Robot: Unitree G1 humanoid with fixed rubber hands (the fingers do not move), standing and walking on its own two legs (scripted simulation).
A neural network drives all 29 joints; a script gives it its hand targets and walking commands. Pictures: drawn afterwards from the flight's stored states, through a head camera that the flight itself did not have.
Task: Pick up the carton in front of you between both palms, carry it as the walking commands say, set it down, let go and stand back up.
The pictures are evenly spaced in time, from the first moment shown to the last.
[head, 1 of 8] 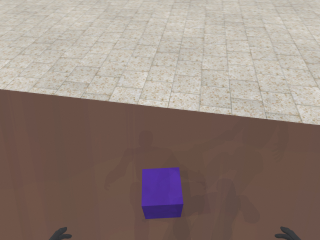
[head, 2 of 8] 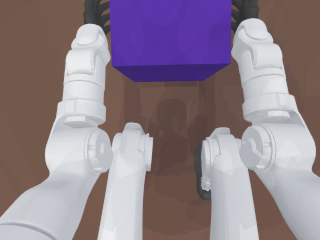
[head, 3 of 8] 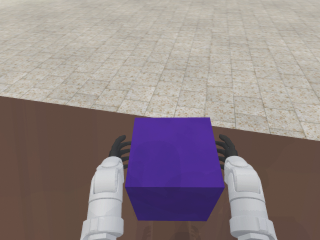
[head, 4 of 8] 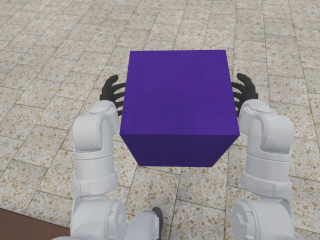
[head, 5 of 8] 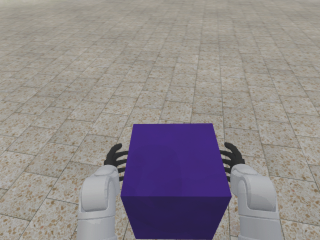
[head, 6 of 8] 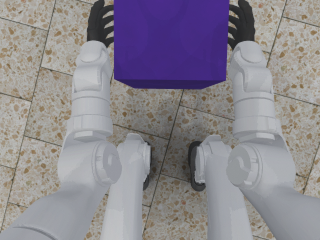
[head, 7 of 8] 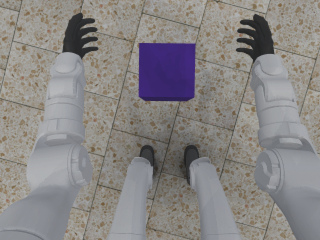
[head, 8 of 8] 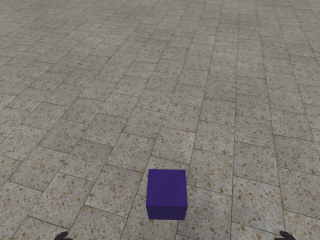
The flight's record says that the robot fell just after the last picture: no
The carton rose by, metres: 0.69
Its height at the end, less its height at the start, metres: -0.07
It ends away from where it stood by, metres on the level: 2.66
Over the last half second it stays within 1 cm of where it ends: yes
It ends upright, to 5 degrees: yes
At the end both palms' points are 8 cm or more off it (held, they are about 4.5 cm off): yes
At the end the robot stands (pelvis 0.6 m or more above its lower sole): yes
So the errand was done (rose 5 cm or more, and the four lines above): yes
